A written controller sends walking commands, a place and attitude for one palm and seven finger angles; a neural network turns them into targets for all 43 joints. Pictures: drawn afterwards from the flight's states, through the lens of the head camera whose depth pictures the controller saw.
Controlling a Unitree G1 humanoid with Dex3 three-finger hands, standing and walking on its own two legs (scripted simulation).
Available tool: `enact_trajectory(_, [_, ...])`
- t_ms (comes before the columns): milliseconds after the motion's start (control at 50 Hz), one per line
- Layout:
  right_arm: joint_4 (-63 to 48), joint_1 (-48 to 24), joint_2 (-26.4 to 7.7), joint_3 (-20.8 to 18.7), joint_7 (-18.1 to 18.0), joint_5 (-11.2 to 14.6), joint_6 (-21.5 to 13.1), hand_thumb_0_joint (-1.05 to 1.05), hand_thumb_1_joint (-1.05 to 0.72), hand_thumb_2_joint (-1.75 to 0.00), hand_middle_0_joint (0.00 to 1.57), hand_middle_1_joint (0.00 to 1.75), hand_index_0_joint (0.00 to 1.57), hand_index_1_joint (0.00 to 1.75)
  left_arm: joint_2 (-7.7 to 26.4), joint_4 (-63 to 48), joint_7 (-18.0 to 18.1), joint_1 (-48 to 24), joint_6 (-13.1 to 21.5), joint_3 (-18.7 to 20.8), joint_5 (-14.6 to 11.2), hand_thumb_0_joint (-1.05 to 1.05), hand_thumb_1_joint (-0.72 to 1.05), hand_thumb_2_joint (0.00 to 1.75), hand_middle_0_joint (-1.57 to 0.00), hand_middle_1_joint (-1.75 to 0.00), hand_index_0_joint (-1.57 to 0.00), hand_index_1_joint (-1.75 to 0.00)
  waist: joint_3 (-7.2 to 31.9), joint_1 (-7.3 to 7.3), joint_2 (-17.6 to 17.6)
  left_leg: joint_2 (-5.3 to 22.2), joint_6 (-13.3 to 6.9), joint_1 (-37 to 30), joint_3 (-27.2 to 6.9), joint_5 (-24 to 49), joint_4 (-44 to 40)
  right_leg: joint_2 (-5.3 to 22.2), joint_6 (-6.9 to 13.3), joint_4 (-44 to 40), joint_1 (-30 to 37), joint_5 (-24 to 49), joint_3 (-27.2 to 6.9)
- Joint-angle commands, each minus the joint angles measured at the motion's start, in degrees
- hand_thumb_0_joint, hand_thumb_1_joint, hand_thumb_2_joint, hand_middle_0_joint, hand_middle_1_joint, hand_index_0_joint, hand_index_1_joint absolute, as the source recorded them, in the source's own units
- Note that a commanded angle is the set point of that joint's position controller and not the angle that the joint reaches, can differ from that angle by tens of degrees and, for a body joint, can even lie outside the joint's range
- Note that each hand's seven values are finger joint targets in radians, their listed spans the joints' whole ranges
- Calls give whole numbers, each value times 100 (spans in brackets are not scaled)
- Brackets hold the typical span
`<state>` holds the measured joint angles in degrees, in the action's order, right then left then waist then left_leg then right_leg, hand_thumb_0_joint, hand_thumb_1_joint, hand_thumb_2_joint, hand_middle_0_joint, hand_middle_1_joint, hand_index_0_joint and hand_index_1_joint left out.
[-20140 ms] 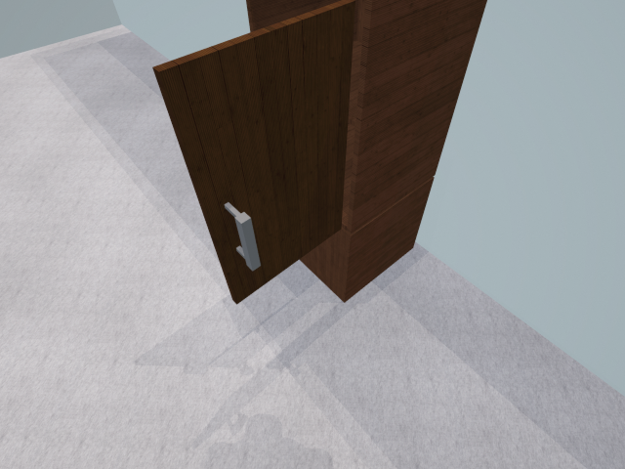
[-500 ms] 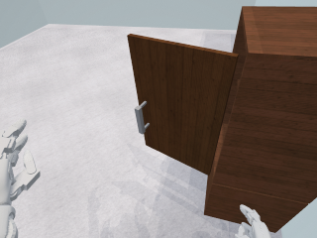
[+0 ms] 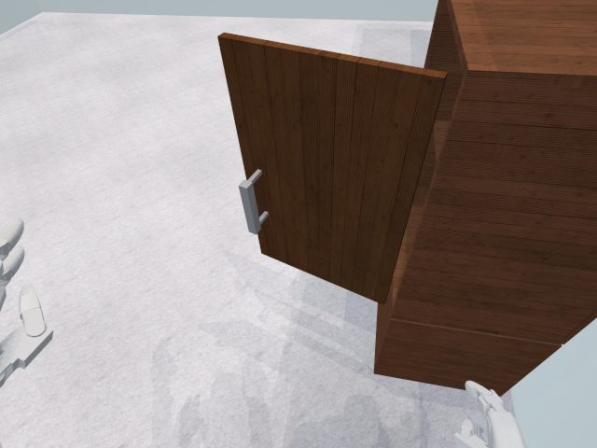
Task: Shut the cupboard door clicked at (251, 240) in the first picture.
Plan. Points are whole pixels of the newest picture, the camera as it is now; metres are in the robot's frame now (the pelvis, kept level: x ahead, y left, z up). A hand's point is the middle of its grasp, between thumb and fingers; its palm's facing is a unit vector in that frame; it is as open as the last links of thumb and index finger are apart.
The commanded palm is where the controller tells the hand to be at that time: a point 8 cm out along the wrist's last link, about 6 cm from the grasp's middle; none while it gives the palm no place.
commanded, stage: step back with the hand held close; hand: left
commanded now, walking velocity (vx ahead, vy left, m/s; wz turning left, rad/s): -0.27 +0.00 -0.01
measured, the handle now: (255, 202) +0.63 +0.15 -0.10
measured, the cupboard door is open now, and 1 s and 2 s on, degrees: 73 73 73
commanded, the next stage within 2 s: stop stepping back and stand still in 1.34 s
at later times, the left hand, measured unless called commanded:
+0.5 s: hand out of the picture +0.14 +0.28 +0.16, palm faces +0.46 -0.76 -0.45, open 7.4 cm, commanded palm +0.08 +0.31 +0.18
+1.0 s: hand out of the picture +0.10 +0.29 +0.17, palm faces +0.46 -0.72 -0.51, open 7.4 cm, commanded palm +0.03 +0.32 +0.18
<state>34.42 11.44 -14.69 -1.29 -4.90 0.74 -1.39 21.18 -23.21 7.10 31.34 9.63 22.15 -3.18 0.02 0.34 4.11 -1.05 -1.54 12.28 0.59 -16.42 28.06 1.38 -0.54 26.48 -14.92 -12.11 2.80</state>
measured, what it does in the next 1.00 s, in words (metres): lifts its right foot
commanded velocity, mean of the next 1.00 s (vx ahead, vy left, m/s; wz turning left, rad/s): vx -0.34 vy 0.00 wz -0.02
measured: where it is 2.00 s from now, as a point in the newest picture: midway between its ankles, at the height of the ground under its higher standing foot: outside the picture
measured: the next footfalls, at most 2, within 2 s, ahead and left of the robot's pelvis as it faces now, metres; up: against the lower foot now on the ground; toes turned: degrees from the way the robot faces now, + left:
right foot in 1.08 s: -0.17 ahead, -0.12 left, +0.00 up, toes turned +2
left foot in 1.42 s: -0.10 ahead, +0.08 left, +0.00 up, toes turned -3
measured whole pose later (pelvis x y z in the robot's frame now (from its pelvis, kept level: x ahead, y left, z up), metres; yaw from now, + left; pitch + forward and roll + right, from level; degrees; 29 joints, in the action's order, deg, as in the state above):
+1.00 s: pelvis -0.09 +0.01 -0.01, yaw +3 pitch +2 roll -3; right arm 34.1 12.0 -12.2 -1.1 -5.2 0.0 -3.8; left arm 26.1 -29.1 8.8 31.8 15.6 27.5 -0.7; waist 0.9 -1.5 1.2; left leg 0.0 -2.8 27.2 -2.0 -11.9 36.6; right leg -4.0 -1.9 40.8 -24.3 -12.8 -2.1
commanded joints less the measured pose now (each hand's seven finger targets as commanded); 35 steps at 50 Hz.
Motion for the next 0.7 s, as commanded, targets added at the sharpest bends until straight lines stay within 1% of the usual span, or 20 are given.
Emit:
enact_trajectory(0, [-1133,-597,-583,-213,-135,6,-107,0,-90,-90,20,30,20,30,1360,-1410,199,-145,317,1017,-67,0,90,90,-20,-30,-20,-30,1174,36,28,636,98,321,-420,3142,-320,286,109,552,1126,2642,-315])
enact_trajectory(40, [-1156,-603,-619,-232,-143,-3,-64,0,-90,-90,20,30,20,30,1431,-1394,202,-67,264,1098,-69,0,90,90,-20,-30,-20,-30,1188,64,30,680,104,459,-448,3050,-333,282,103,659,1106,2582,-349])
enact_trajectory(80, [-1199,-565,-610,-225,-141,0,-34,0,-90,-90,20,30,20,30,1289,-1404,204,-54,251,978,-61,0,90,90,-20,-30,-20,-30,1045,24,4,738,58,735,-483,2567,-413,266,90,726,1067,2298,-390])
enact_trajectory(140, [-1210,-596,-664,-238,-154,-18,-39,0,-90,-90,20,30,20,30,1370,-1424,220,-53,277,1095,-21,0,90,90,-20,-30,-20,-30,893,38,33,798,-82,1356,-610,1501,-640,194,47,808,1228,1915,-426])
enact_trajectory(160, [-1221,-559,-620,-206,-151,1,-45,0,-90,-90,20,30,20,30,1245,-1434,214,-94,286,980,-18,0,90,90,-20,-30,-20,-30,810,9,14,812,-117,1523,-629,1190,-694,189,33,863,1214,1758,-438])
enact_trajectory(200, [-1230,-552,-634,-194,-152,-6,-63,0,-90,-90,20,30,20,30,1269,-1368,240,-150,314,1037,13,0,90,90,-20,-30,-20,-30,613,5,51,857,-236,2115,-685,247,-848,145,5,932,1353,1377,-481])
enact_trajectory(220, [-1228,-532,-638,-191,-146,4,-79,0,-90,-90,20,30,20,30,1239,-1369,245,-205,333,1021,32,0,90,90,-20,-30,-20,-30,532,-8,-4,851,-277,2376,-720,-273,-900,126,4,944,1412,1211,-521])
enact_trajectory(240, [-1234,-585,-676,-201,-160,-9,-96,0,-90,-90,20,30,20,30,1377,-1398,247,-311,366,1144,68,0,90,90,-20,-30,-20,-30,430,-2,32,839,-327,2672,-758,-824,-973,132,2,934,1505,1068,-574])
enact_trajectory(280, [-1238,-491,-626,-179,-146,9,-137,0,-90,-90,20,30,20,30,1248,-1355,257,-342,426,1047,95,0,90,90,-20,-30,-20,-30,373,-37,-112,729,-348,2887,-691,-1434,-825,217,41,819,1419,746,-722])
enact_trajectory(320, [-1224,-450,-634,-186,-123,7,-192,0,-90,-90,20,30,20,30,1256,-1426,275,-426,484,1022,126,0,90,90,-20,-30,-20,-30,301,-65,-218,613,-350,2839,-646,-1755,-588,302,99,529,1087,245,-941])
enact_trajectory(340, [-1204,-450,-670,-198,-131,-21,-218,0,-90,-90,20,30,20,30,1407,-1512,293,-507,526,1143,153,0,90,90,-20,-30,-20,-30,320,-56,-264,567,-331,2809,-660,-1813,-499,350,132,361,990,-55,-1028])
enact_trajectory(360, [-1189,-412,-614,-177,-119,-15,-249,0,-90,-90,20,30,20,30,1272,-1519,298,-489,554,1020,149,0,90,90,-20,-30,-20,-30,306,-78,-318,509,-300,2669,-621,-1747,-373,421,176,228,778,-280,-1086])
enact_trajectory(400, [-1152,-396,-617,-168,-105,-33,-313,0,-90,-90,20,30,20,30,1319,-1566,338,-532,608,1029,152,0,90,90,-20,-30,-20,-30,280,-85,-381,447,-265,2437,-592,-1686,-215,477,218,-24,412,-719,-1178])
enact_trajectory(440, [-1119,-394,-672,-183,-105,-43,-384,0,-90,-90,20,30,20,30,1432,-1686,371,-617,681,1117,175,0,90,90,-20,-30,-20,-30,284,-92,-214,509,-277,2386,-707,-1785,-366,394,192,-20,324,-978,-1055])
enact_trajectory(500, [-1084,-373,-691,-160,-127,-39,-496,0,-90,-90,20,30,20,30,1305,-1718,398,-492,775,1099,203,0,90,90,-20,-30,-20,-30,439,-71,350,856,-425,2996,-1030,-2168,-1040,6,18,794,1099,-434,-615])
enact_trajectory(540, [-1090,-433,-715,-180,-139,-56,-565,0,-90,-90,20,30,20,30,1369,-1745,383,-470,814,1209,261,0,90,90,-20,-30,-20,-30,464,-29,778,1145,-527,3538,-1359,-2107,-1436,-296,-67,1583,1717,483,-394])
enact_trajectory(580, [-1091,-447,-680,-207,-125,-77,-585,0,-90,-90,20,30,20,30,1312,-1675,334,-419,832,1227,279,0,90,90,-20,-30,-20,-30,409,-9,678,1211,-581,3855,-1293,-1848,-1230,-369,-76,1825,1985,947,-522])
enact_trajectory(620, [-1034,-330,-664,-239,-94,-67,-584,0,-90,-90,20,30,20,30,1305,-1571,304,-236,835,1252,223,0,90,90,-20,-30,-20,-30,578,-30,91,924,-444,3501,-998,-1181,-666,-177,30,1486,1810,1573,-819])
enact_trajectory(640, [-1016,-356,-708,-248,-78,-102,-579,0,-90,-90,20,30,20,30,1375,-1508,281,-251,842,1321,249,0,90,90,-20,-30,-20,-30,597,-24,64,839,-419,3600,-923,-1507,-620,-90,62,1412,1833,1451,-1008])
enact_trajectory(680, [-972,-287,-610,-238,-31,-66,-563,0,-90,-90,20,30,20,30,1276,-1555,268,-293,857,1151,191,0,90,90,-20,-30,-20,-30,619,-84,-378,522,-250,3123,-659,-1285,-80,278,223,861,1208,1439,-1497])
